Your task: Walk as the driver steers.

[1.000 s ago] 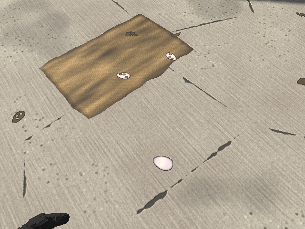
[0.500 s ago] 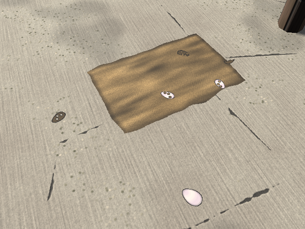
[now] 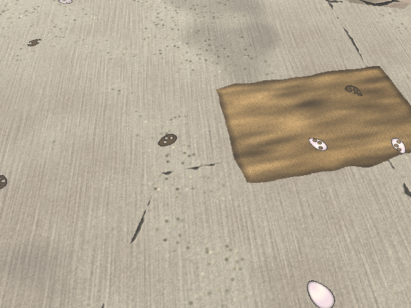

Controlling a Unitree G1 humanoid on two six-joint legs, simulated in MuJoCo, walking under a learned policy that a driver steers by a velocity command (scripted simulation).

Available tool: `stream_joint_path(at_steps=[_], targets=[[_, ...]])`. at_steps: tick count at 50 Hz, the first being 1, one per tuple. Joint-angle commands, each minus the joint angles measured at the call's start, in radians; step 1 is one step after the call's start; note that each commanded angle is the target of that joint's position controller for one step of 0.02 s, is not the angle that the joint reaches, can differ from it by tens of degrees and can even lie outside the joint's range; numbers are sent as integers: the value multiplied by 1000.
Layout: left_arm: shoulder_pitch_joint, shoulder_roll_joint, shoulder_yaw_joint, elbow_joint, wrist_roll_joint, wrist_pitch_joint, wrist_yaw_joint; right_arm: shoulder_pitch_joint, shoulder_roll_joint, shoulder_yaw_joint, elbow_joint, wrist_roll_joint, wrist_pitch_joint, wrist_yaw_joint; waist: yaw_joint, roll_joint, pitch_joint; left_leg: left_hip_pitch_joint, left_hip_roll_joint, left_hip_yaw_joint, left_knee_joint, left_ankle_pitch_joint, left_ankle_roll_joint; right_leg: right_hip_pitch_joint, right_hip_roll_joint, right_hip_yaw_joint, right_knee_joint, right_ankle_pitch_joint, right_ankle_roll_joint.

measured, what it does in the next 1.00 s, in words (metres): steps on the spot: right foot, then left foot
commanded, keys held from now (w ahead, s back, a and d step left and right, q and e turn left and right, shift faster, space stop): no key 1.00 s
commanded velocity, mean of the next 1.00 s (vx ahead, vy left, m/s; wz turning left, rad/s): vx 0.00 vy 0.00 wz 0.12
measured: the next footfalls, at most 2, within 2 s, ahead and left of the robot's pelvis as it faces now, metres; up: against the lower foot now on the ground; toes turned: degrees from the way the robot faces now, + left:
right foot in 0.04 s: +0.06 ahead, -0.13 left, +0.00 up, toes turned +5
left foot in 0.36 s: +0.02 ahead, +0.13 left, +0.00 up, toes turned +1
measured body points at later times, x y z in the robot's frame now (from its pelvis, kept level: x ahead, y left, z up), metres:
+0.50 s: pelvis +0.01 +0.01 +0.00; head +0.02 +0.02 +0.45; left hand +0.09 +0.28 -0.13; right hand +0.15 -0.25 -0.11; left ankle -0.02 +0.13 -0.74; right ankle +0.02 -0.14 -0.74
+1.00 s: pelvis +0.01 +0.02 +0.00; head +0.02 +0.02 +0.45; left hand +0.04 +0.30 -0.14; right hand +0.11 -0.24 -0.13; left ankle -0.02 +0.13 -0.74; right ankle +0.02 -0.14 -0.74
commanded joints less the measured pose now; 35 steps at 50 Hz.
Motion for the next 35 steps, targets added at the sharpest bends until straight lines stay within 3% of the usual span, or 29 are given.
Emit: stream_joint_path(at_steps=[1,2,3,4,5,7,9,12,14,16,17,18,19,20,21,24,35], targets=[[74,114,29,-33,5,-29,-14,-39,-135,-25,-75,5,0,-12,48,144,-146,105,187,-233,-11,313,104,152,-34,-10,-253,222,-41],[84,174,39,-40,24,-27,-10,8,-88,-9,-77,-11,-2,-13,21,-4,-176,6,109,-149,128,97,50,271,-203,145,-273,369,-100],[59,234,46,-44,41,-17,-4,65,-64,-5,-83,-13,-13,-10,-37,-240,-139,-192,-63,-3,287,-349,-10,331,-369,350,-262,644,-259],[70,188,34,-49,51,-20,-7,48,-141,-24,-85,-22,-23,-9,2,-239,-151,-237,-21,7,509,-454,-53,275,-464,453,-282,613,-387],[41,153,23,-60,42,-24,-6,42,-190,-44,-67,-7,-23,-8,2,-160,-122,-242,2,-6,618,-391,-64,247,-411,375,-283,536,-373],[-14,113,8,-63,13,-22,-3,45,-155,-42,-41,-7,-5,-14,-9,-131,-79,-248,15,0,647,-286,-93,221,-305,231,-274,428,-292],[-3,101,-3,-44,11,-15,2,37,-96,-23,-42,-5,-1,-9,-5,-146,-71,-197,19,34,569,-225,-113,205,-252,151,-278,442,-279],[15,110,-6,-21,16,-3,7,-4,-38,6,-53,-9,-9,-2,23,-186,-96,-80,71,126,290,-210,-122,231,-224,93,-261,471,-270],[51,143,0,-7,14,6,5,-14,-48,7,-48,-2,-12,1,48,-201,-105,-6,70,165,145,-169,-118,237,-240,111,-247,500,-278],[45,143,-6,2,1,9,1,44,-58,2,-15,-3,-12,3,13,-180,-99,113,58,193,-97,24,-89,208,-228,103,-218,475,-253],[76,128,-12,15,-4,4,-2,50,-75,-1,-8,-10,-11,4,12,-155,-92,184,69,170,-193,124,-63,174,-214,99,-215,425,-213],[98,108,-22,19,11,-9,-9,54,-120,-7,-16,-19,-9,-3,28,-81,-118,289,153,75,-170,290,-29,105,-189,76,-189,335,-151],[133,79,-29,21,31,-24,-19,40,-180,-17,-17,-27,-4,-7,79,79,-132,281,234,1,-103,392,33,75,-101,-16,-157,165,-92],[99,62,-37,28,34,-25,-17,14,-103,2,-13,-33,-9,7,63,113,-134,162,240,-4,-114,245,74,168,-86,-44,-180,84,-49],[54,85,-33,30,34,-21,-16,-4,-64,12,-14,-36,-18,18,45,83,-95,130,198,16,-128,138,61,180,-78,-49,-172,120,-29],[56,98,-28,52,22,-4,-1,17,-77,13,16,-35,-44,23,39,91,-42,85,163,38,-132,139,20,181,-82,-44,-157,192,-38],[74,96,-28,152,17,6,11,45,-60,29,85,-26,-56,15,35,16,-31,88,135,63,-118,174,16,205,-85,-43,-173,227,-28]])
Velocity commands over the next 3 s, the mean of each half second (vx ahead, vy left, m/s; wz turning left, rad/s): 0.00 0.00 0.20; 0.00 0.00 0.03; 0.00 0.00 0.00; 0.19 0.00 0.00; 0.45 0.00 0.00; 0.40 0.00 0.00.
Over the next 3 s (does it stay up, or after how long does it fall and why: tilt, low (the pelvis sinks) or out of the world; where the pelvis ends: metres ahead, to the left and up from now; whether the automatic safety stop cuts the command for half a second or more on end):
stays up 0.62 0.00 0.00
